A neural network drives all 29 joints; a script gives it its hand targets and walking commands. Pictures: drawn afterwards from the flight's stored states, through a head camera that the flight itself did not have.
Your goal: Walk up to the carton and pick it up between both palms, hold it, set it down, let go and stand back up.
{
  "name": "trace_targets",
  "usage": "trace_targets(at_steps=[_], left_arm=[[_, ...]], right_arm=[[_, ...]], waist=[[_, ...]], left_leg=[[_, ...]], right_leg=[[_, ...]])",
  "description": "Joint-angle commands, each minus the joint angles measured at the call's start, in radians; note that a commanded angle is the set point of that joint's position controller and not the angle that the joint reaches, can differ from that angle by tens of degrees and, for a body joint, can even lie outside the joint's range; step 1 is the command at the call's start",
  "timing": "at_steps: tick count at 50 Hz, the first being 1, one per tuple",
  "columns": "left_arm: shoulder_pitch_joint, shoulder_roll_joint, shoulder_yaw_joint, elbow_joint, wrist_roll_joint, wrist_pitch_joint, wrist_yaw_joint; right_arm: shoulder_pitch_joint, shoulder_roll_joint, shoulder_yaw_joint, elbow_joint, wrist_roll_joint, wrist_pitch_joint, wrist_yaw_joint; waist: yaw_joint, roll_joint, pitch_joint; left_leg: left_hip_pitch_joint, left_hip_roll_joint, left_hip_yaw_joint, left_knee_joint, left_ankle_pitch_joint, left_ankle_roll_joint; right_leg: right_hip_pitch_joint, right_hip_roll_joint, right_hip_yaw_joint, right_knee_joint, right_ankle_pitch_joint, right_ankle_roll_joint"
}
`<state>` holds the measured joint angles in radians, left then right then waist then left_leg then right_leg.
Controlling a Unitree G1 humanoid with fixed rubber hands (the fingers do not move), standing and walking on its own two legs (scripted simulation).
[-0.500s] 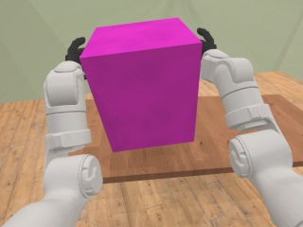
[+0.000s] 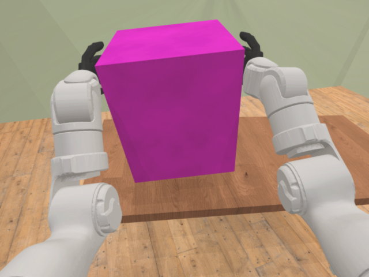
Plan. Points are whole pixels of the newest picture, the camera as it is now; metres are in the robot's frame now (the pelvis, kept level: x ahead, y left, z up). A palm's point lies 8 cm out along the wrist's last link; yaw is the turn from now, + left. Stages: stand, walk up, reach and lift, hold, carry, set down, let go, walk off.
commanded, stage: hold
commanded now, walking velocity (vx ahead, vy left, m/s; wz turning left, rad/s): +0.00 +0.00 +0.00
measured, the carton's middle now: (176, 101) +0.38 +0.01 +0.26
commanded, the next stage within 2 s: none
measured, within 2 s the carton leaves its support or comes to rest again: neither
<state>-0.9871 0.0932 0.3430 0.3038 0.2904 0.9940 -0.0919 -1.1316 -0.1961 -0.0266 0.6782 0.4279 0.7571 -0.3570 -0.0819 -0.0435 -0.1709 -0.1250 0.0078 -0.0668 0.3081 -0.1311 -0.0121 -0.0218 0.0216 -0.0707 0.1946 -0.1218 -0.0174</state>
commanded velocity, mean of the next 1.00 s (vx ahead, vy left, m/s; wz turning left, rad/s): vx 0.00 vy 0.00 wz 0.00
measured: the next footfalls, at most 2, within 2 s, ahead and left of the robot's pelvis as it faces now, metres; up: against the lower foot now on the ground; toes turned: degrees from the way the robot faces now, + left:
none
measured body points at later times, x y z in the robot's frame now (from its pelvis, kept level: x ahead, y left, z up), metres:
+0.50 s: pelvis +0.00 -0.01 +0.00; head -0.09 +0.02 +0.44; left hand +0.38 +0.16 +0.31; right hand +0.38 -0.15 +0.34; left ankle +0.03 +0.12 -0.75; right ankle -0.01 -0.11 -0.75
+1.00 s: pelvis -0.01 -0.01 +0.00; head -0.09 +0.02 +0.44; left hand +0.38 +0.16 +0.31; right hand +0.38 -0.15 +0.33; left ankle +0.03 +0.12 -0.75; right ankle -0.01 -0.11 -0.75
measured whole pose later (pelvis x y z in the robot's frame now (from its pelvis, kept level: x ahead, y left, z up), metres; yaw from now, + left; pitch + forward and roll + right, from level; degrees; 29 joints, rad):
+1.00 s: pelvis -0.01 -0.01 +0.00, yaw +1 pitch -2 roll -1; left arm -1.04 0.09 0.39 0.38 0.31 0.95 -0.09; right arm -1.15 -0.18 -0.08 0.71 0.37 0.74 -0.34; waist -0.09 -0.04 -0.17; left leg -0.16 0.01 -0.08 0.31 -0.11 -0.02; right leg -0.07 0.02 -0.08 0.23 -0.13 -0.02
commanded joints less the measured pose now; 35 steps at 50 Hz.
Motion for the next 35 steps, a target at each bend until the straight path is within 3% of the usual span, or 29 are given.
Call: trace_targets(at_steps=[1, 2, 4, 5, 7, 9, 12, 14, 15, 16, 17, 18, 19, 21, 24, 25, 27, 28, 31, 35], left_arm=[[-0.738, -0.471, -0.336, -0.175, -0.217, -0.08, -0.147], [-0.718, -0.48, -0.309, -0.145, -0.204, -0.072, -0.15], [-0.725, -0.472, -0.307, -0.133, -0.198, -0.066, -0.151], [-0.73, -0.479, -0.302, -0.117, -0.199, -0.066, -0.154], [-0.681, -0.473, -0.316, -0.142, -0.197, -0.066, -0.154], [-0.712, -0.504, -0.352, -0.175, -0.224, -0.073, -0.159], [-0.668, -0.489, -0.307, -0.184, -0.207, -0.08, -0.166], [-0.683, -0.474, -0.29, -0.17, -0.186, -0.078, -0.171], [-0.683, -0.45, -0.273, -0.14, -0.178, -0.077, -0.173], [-0.703, -0.449, -0.274, -0.145, -0.181, -0.074, -0.171], [-0.717, -0.442, -0.269, -0.135, -0.181, -0.078, -0.172], [-0.732, -0.467, -0.293, -0.138, -0.19, -0.086, -0.165], [-0.732, -0.49, -0.309, -0.146, -0.211, -0.093, -0.159], [-0.732, -0.472, -0.3, -0.127, -0.215, -0.106, -0.148], [-0.766, -0.454, -0.275, -0.073, -0.205, -0.11, -0.153], [-0.693, -0.538, -0.304, -0.269, -0.192, -0.11, -0.142], [-0.655, -0.494, -0.323, -0.261, -0.168, -0.09, -0.144], [-0.633, -0.466, -0.316, -0.247, -0.157, -0.081, -0.152], [-0.641, -0.442, -0.307, -0.21, -0.175, -0.069, -0.163], [-0.691, -0.471, -0.3, -0.194, -0.188, -0.077, -0.156]], right_arm=[[-0.686, 0.394, 0.132, -0.236, 0.114, -0.045, 0.092], [-0.696, 0.376, 0.114, -0.204, 0.104, -0.039, 0.092], [-0.671, 0.371, 0.103, -0.153, 0.115, -0.036, 0.099], [-0.678, 0.361, 0.092, -0.154, 0.107, -0.04, 0.099], [-0.667, 0.345, 0.091, -0.181, 0.124, -0.046, 0.105], [-0.695, 0.382, 0.109, -0.228, 0.125, -0.045, 0.095], [-0.668, 0.407, 0.153, -0.257, 0.143, -0.037, 0.092], [-0.66, 0.401, 0.161, -0.236, 0.133, -0.034, 0.088], [-0.642, 0.393, 0.153, -0.178, 0.132, -0.03, 0.091], [-0.648, 0.395, 0.144, -0.162, 0.124, -0.029, 0.094], [-0.664, 0.41, 0.145, -0.167, 0.115, -0.037, 0.099], [-0.678, 0.41, 0.128, -0.181, 0.112, -0.053, 0.103], [-0.72, 0.405, 0.12, -0.228, 0.117, -0.063, 0.111], [-0.725, 0.404, 0.124, -0.24, 0.11, -0.07, 0.11], [-0.707, 0.419, 0.105, -0.156, 0.091, -0.054, 0.102], [-0.607, 0.422, 0.131, -0.195, 0.141, -0.064, 0.103], [-0.607, 0.412, 0.158, -0.227, 0.134, -0.067, 0.094], [-0.603, 0.388, 0.157, -0.228, 0.128, -0.065, 0.09], [-0.617, 0.372, 0.134, -0.226, 0.108, -0.059, 0.087], [-0.66, 0.401, 0.102, -0.225, 0.082, -0.068, 0.1]], waist=[[-0.015, 0.098, -0.324], [-0.001, 0.109, -0.309], [-0.005, 0.122, -0.262], [-0.019, 0.125, -0.255], [-0.011, 0.126, -0.299], [-0.032, 0.11, -0.355], [-0.001, 0.061, -0.36], [0.005, 0.074, -0.301], [0.016, 0.048, -0.267], [0.014, 0.063, -0.234], [0.019, 0.037, -0.227], [0.005, 0.05, -0.246], [0.007, 0.08, -0.272], [0.002, 0.058, -0.3], [-0.009, 0.05, -0.286], [0.018, 0.154, -0.406], [0.011, 0.112, -0.363], [0.008, 0.084, -0.337], [-0.007, 0.053, -0.243], [-0.01, 0.067, -0.247]], left_leg=[[0.093, -0.047, 0.039, -0.01, 0.232, -0.043], [0.09, -0.042, 0.036, -0.019, 0.214, -0.042], [0.09, -0.04, 0.03, -0.021, 0.197, -0.045], [0.095, -0.026, 0.017, -0.02, 0.182, -0.061], [0.144, -0.027, 0.022, -0.011, 0.225, -0.061], [0.124, -0.037, 0.024, 0.004, 0.273, -0.059], [0.152, -0.043, 0.027, 0.006, 0.368, -0.048], [0.114, -0.045, 0.029, -0.006, 0.33, -0.045], [0.112, -0.046, 0.036, -0.018, 0.268, -0.036], [0.096, -0.043, 0.037, -0.029, 0.232, -0.035], [0.081, -0.042, 0.041, -0.034, 0.18, -0.033], [0.075, -0.036, 0.03, -0.037, 0.154, -0.035], [0.056, -0.031, 0.026, -0.032, 0.156, -0.039], [0.085, -0.043, 0.041, -0.017, 0.193, -0.026], [0.066, -0.049, 0.045, -0.015, 0.135, -0.013], [0.139, -0.048, 0.048, -0.025, 0.276, -0.034], [0.185, -0.057, 0.04, 0.006, 0.406, -0.043], [0.199, -0.057, 0.041, 0.006, 0.407, -0.04], [0.121, -0.052, 0.05, -0.033, 0.242, -0.023], [0.043, -0.051, 0.059, -0.053, 0.1, -0.012]], right_leg=[[0.097, 0.028, 0.017, 0.005, 0.161, 0.023], [0.086, 0.028, 0.014, 0.003, 0.143, 0.023], [0.061, 0.024, 0.018, -0.003, 0.106, 0.014], [0.06, 0.03, 0.011, 0.001, 0.093, 0.009], [0.078, 0.032, 0.021, -0.009, 0.103, 0.008], [0.086, 0.037, 0.021, -0.011, 0.163, 0.012], [0.133, 0.031, 0.02, -0.009, 0.271, 0.025], [0.131, 0.021, 0.03, -0.002, 0.234, 0.019], [0.12, 0.025, 0.027, -0.016, 0.198, 0.025], [0.111, 0.02, 0.017, -0.012, 0.157, 0.026], [0.088, 0.016, 0.022, -0.011, 0.108, 0.022], [0.065, 0.025, 0.015, -0.004, 0.072, 0.021], [0.071, 0.024, 0.02, 0.001, 0.07, 0.018], [0.073, 0.015, 0.033, 0.0, 0.121, 0.028], [0.038, 0.002, 0.033, 0.007, 0.107, 0.036], [0.108, 0.045, 0.023, 0.031, 0.177, 0.031], [0.111, 0.044, 0.009, 0.024, 0.279, 0.041], [0.099, 0.037, 0.01, 0.013, 0.287, 0.043], [0.051, 0.018, 0.01, -0.008, 0.16, 0.042], [0.066, 0.03, 0.005, 0.004, 0.062, 0.039]])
